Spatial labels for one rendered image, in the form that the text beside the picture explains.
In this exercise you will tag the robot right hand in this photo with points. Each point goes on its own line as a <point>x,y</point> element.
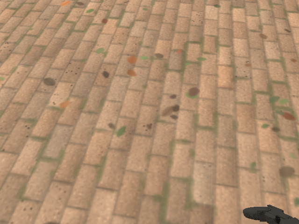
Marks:
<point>269,214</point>

